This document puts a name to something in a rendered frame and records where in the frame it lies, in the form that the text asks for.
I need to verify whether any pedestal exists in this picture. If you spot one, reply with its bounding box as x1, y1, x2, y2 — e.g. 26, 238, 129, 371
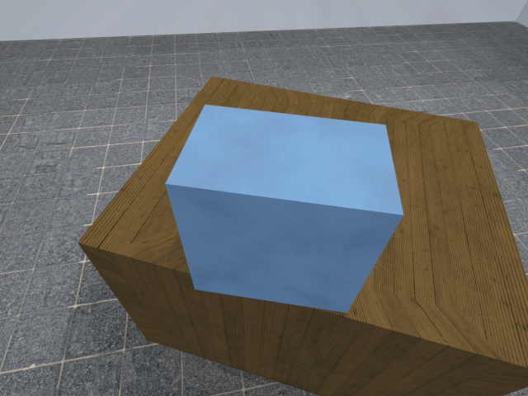
78, 77, 528, 396

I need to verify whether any carton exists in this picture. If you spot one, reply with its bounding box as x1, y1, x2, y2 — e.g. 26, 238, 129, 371
165, 105, 403, 313

